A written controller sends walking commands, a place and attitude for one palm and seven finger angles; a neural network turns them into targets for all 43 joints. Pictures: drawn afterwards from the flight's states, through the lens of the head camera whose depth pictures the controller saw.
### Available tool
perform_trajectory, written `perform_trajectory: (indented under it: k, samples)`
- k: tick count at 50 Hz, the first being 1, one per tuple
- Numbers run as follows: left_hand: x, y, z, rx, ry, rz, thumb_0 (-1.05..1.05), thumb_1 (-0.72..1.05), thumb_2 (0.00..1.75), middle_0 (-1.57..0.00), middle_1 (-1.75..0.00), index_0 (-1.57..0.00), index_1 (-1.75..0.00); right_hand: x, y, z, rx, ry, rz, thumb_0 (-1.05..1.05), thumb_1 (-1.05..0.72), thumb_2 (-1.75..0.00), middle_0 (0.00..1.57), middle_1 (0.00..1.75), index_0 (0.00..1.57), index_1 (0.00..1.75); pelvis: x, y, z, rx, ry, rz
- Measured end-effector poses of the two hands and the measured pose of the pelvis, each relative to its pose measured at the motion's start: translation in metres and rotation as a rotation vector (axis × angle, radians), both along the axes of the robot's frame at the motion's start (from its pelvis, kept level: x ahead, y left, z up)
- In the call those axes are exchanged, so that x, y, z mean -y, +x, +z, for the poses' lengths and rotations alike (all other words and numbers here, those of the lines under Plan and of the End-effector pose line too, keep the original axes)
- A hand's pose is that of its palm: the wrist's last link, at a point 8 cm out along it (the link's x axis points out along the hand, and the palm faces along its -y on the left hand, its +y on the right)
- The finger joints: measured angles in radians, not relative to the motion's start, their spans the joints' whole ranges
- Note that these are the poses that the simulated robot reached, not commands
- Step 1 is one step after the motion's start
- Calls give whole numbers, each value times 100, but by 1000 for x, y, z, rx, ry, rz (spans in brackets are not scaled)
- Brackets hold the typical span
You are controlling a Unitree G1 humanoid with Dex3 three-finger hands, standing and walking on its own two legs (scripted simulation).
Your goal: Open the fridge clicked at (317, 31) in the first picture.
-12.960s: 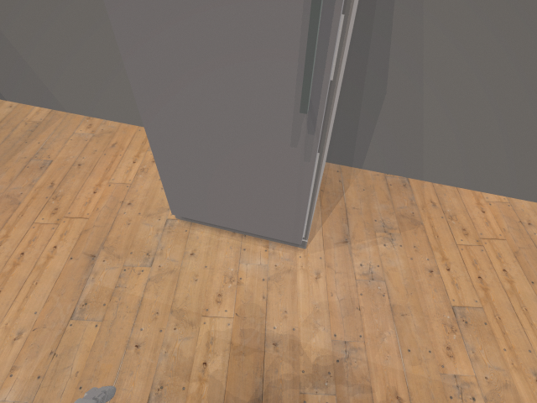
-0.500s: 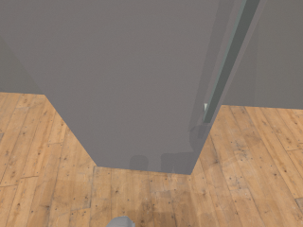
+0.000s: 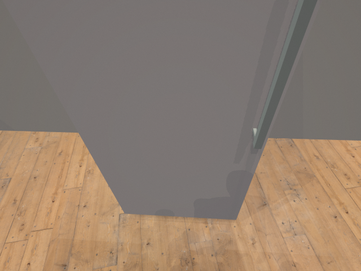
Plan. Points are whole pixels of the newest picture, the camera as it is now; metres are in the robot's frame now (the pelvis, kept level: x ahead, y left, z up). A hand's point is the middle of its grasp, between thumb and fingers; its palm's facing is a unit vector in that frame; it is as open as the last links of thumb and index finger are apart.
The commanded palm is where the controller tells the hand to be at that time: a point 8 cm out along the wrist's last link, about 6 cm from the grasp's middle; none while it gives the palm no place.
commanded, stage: come to a stop and stand still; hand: right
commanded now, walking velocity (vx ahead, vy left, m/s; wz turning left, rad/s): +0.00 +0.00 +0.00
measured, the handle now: (281, 61) +0.46 -0.19 +0.24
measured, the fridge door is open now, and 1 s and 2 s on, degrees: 0 0 0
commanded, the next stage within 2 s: look again from close up in 1.20 s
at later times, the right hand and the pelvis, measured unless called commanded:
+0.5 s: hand out of the picture -0.02 -0.17 -0.18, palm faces +0.02 +0.99 -0.17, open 7.4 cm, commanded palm none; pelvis +0.01 -0.01 +0.00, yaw +0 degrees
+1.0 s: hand out of the picture +0.02 -0.22 -0.17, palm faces +0.00 +0.98 -0.21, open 7.3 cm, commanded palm none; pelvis -0.01 -0.04 +0.00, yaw +2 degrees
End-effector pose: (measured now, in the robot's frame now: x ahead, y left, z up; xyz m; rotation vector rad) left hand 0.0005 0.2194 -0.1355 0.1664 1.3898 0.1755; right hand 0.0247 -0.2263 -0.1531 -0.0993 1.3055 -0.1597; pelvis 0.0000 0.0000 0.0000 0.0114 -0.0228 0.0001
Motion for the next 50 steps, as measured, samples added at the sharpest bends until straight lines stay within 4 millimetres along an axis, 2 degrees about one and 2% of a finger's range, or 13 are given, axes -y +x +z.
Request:
perform_trajectory:
  k: [10,16,22,31,36,42,50]
  samples:
    - [13,-13,-3,-33,-40,-15,2,92,90,-20,-30,-20,-30,-9,-63,8,-160,21,-25,0,-92,-90,20,30,20,30,6,-3,5,-7,-8,-1]
    - [21,-19,-4,-53,-59,-3,1,92,90,-20,-30,-20,-30,-15,-79,9,-216,33,-29,1,-91,-90,20,30,20,30,7,0,6,-11,-9,4]
    - [19,-14,-9,-18,-51,21,2,91,90,-20,-30,-20,-30,-11,-67,6,-180,15,11,1,-91,-90,20,30,20,30,9,2,0,-21,-6,-1]
    - [16,14,-11,92,-14,38,2,92,90,-20,-30,-20,-30,9,-9,2,-9,-24,35,1,-91,-90,20,30,20,30,19,15,-6,-7,3,9]
    - [19,20,-10,122,-4,33,2,92,90,-20,-30,-20,-30,25,10,6,52,-49,46,1,-93,-90,20,30,20,30,26,12,-6,8,1,17]
    - [26,14,-10,116,-10,27,1,92,90,-20,-30,-20,-30,36,11,10,58,-59,61,1,-92,-90,20,30,20,30,34,4,-5,13,-2,24]
    - [40,-8,-11,73,-29,35,1,91,90,-20,-30,-20,-30,43,-14,10,-6,-51,64,1,-91,-90,20,30,20,30,43,-7,-4,19,-5,32]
